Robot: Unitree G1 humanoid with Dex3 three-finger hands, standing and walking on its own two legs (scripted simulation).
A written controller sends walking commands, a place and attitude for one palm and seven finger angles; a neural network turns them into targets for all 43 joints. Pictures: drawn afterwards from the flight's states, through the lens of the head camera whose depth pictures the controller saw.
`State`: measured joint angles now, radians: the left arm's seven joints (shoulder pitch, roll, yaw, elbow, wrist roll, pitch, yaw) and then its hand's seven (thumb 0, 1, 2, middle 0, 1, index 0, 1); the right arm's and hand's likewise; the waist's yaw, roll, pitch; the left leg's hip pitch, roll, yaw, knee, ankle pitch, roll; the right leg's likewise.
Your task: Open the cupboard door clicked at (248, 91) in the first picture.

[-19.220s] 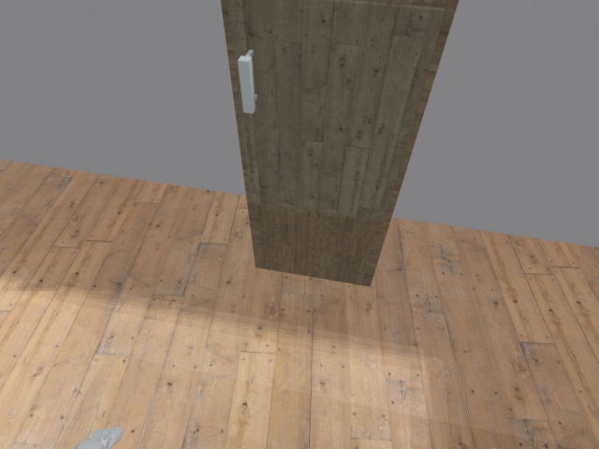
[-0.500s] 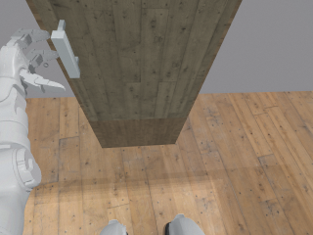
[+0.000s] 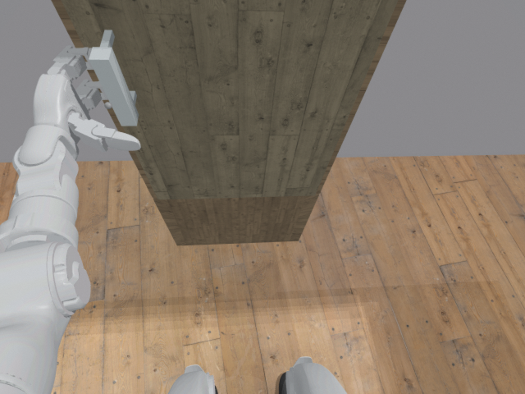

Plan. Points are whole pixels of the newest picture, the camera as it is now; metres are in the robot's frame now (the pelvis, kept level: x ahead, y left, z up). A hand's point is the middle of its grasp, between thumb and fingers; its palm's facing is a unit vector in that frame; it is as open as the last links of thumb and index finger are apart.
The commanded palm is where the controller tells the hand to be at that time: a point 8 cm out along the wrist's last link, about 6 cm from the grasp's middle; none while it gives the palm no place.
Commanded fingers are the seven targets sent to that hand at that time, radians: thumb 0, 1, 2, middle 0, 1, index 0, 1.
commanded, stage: slide the fingers in behind the handle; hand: left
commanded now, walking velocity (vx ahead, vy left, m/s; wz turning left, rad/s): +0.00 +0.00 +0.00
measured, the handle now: (119, 80) +0.56 +0.18 +0.11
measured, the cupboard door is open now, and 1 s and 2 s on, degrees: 0 0 6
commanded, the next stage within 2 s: close the thumb around the handle in 0.72 s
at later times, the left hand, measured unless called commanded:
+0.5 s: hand (130, 104) +0.51 +0.16 +0.11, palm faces -0.03 -1.00 -0.02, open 13.8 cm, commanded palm +0.49 +0.20 +0.11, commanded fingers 0.00 -0.50 0.30 -0.30 -1.20 -0.30 -1.20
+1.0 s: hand (128, 104) +0.51 +0.16 +0.11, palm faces -0.03 -1.00 -0.02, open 13.2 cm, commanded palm +0.48 +0.21 +0.11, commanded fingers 0.00 0.06 0.54 -0.34 -1.26 -0.34 -1.26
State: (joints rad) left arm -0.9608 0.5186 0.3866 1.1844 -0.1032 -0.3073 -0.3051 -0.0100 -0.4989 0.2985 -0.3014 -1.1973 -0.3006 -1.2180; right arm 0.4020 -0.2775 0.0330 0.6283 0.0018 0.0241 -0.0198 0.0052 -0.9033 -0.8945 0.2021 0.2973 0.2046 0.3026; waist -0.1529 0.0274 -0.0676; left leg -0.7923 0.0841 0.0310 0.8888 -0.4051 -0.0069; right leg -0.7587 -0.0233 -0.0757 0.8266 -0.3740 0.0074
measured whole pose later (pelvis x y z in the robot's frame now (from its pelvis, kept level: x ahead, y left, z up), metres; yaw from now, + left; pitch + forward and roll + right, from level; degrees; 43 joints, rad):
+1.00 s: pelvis +0.00 +0.00 +0.00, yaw -1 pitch +17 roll -1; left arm -0.92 0.44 0.36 1.14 -0.09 -0.34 -0.23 -0.01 -0.36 0.36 -0.31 -1.21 -0.31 -1.21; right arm 0.41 -0.28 0.02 0.64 0.00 0.01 -0.01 0.01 -0.90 -0.89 0.20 0.30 0.20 0.30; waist -0.15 0.04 -0.08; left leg -0.75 0.08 0.05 0.86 -0.40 -0.01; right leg -0.73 -0.02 -0.06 0.81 -0.37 0.01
